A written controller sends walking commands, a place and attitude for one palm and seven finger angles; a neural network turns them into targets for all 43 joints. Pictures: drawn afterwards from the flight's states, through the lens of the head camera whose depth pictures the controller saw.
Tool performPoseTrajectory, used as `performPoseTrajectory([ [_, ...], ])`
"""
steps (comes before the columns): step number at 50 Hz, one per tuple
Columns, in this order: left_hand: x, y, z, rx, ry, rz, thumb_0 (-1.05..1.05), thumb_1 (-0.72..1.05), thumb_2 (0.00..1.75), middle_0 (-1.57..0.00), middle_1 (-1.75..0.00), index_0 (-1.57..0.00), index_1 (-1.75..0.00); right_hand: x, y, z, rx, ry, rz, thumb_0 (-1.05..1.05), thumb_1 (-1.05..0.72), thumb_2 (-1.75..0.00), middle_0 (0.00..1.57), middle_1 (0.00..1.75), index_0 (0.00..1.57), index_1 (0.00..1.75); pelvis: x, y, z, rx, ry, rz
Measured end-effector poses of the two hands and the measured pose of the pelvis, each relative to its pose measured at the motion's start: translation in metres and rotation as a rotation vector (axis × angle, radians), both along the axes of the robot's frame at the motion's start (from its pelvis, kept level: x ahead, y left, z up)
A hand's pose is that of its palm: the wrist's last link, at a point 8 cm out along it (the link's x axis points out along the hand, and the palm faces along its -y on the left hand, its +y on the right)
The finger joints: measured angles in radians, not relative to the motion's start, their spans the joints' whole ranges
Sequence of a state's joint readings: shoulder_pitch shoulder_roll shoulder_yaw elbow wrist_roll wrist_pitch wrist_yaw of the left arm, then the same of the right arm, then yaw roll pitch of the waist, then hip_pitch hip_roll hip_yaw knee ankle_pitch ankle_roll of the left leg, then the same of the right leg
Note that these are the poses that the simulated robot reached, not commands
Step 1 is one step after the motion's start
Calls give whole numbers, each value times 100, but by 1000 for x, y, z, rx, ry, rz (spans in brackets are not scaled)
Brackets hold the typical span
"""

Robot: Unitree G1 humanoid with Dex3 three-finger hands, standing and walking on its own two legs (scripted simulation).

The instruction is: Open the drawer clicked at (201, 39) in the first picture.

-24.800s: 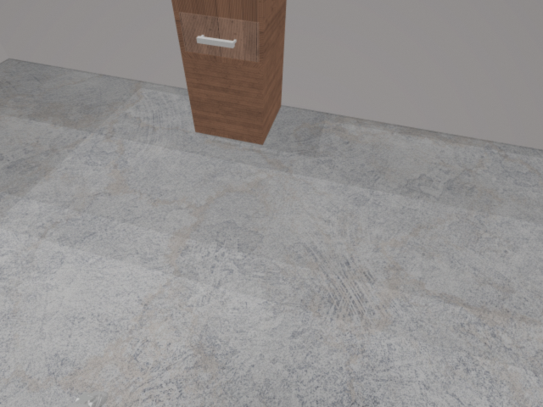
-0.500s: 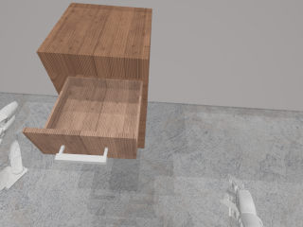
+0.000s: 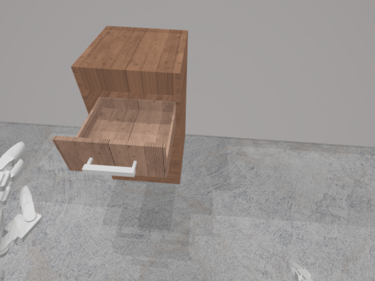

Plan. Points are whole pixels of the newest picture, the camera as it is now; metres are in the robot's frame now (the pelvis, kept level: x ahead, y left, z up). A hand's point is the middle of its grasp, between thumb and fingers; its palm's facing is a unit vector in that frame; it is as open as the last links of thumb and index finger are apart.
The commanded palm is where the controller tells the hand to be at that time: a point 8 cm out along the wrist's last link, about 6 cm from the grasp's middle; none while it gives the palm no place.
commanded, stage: stop stepping back and stand still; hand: left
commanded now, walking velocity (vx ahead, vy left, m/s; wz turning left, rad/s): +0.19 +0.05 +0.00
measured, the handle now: (111, 166) +0.53 +0.29 -0.18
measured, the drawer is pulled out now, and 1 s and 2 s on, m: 0.30 0.30 0.30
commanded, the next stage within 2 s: let the arm hang, fingers relaxed in 0.46 s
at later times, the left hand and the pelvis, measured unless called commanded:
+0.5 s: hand (12, 251) +0.14 +0.24 +0.16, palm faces +0.40 -0.81 -0.43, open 7.4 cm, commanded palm +0.08 +0.29 +0.17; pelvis -0.04 +0.00 -0.01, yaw +2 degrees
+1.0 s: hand out of the picture -0.06 +0.19 -0.18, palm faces +0.09 -0.97 -0.21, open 7.0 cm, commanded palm none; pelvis -0.03 +0.01 +0.00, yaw +3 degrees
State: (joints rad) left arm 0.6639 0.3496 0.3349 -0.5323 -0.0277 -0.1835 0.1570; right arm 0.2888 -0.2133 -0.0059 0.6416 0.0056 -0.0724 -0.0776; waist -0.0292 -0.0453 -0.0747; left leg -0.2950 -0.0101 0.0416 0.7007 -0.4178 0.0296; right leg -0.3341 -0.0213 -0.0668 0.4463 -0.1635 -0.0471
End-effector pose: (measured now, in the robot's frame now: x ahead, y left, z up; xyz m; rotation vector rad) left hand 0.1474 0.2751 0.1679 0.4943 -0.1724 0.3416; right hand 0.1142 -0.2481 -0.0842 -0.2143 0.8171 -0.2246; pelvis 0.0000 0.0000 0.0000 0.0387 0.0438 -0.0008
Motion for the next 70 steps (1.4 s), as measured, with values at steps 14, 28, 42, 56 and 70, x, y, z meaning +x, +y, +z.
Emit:
performPoseTrajectory([
  [14,-43,1,17,120,-91,0,1,89,90,-21,-30,-22,-30,-22,1,-16,47,-62,25,2,-90,-90,20,30,20,30,-36,-4,-13,-35,-62,34],
  [28,-47,8,7,56,-70,25,1,89,90,-21,-30,-22,-30,4,31,3,51,-118,103,2,-90,-90,20,30,20,30,-36,0,-9,-24,-73,40],
  [42,-126,-48,-312,-560,1269,162,0,94,90,-20,-30,-20,-30,-79,31,-49,78,342,70,1,-90,-90,20,30,20,30,-36,8,-9,-35,-82,50],
  [56,-250,-34,-307,-561,1618,358,-1,94,90,-20,-30,-20,-30,-188,39,-59,120,693,-30,1,-91,-90,20,30,20,30,-34,11,0,-40,-81,45],
  [70,-216,-63,-314,-596,1530,271,0,91,90,-20,-30,-20,-30,-183,75,-70,218,643,-33,1,-91,-90,20,30,20,30,-36,12,-1,-33,-84,34],
])
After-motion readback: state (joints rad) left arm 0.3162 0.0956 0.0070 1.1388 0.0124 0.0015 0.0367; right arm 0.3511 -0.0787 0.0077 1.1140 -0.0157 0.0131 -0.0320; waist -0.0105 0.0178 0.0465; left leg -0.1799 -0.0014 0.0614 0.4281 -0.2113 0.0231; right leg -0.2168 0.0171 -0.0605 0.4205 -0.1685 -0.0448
